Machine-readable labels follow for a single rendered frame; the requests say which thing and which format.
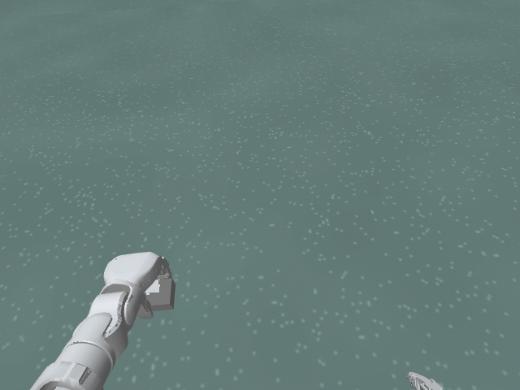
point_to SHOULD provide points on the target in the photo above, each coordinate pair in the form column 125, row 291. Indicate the small box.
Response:
column 161, row 294

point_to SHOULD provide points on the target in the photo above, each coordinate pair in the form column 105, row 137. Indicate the right robot hand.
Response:
column 420, row 382

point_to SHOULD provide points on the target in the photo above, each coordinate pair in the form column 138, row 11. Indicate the left robot arm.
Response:
column 89, row 356

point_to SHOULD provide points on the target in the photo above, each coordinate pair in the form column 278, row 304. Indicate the left robot hand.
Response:
column 142, row 269

